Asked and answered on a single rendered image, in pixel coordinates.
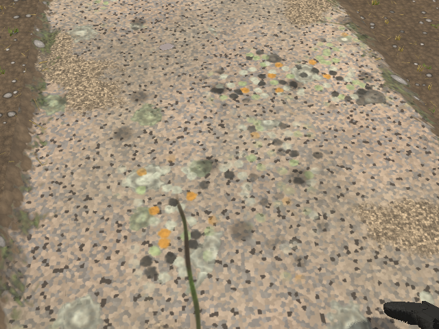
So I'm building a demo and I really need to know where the robot right hand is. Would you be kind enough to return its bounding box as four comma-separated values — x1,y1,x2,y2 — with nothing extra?
383,301,439,329

